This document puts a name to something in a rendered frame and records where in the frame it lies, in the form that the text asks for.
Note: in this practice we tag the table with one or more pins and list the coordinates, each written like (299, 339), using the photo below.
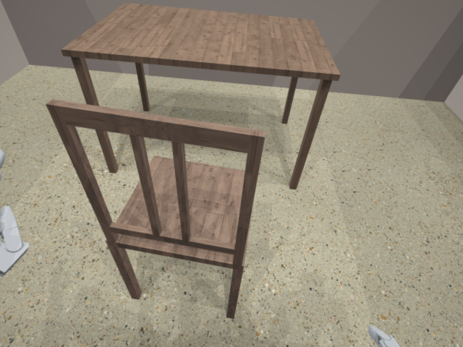
(205, 39)

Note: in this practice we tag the chair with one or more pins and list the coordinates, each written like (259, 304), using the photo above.
(180, 209)

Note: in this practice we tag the robot right hand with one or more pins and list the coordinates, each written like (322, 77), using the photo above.
(382, 339)

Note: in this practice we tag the robot left hand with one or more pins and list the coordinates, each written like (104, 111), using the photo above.
(12, 248)

